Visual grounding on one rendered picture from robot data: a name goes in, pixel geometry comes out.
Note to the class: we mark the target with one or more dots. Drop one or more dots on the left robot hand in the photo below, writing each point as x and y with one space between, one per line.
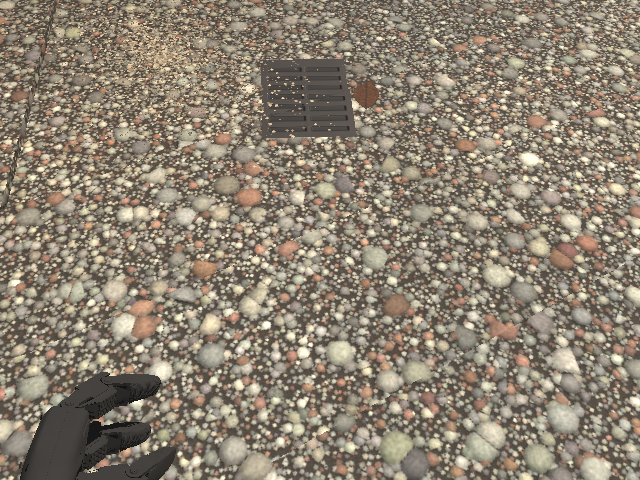
66 443

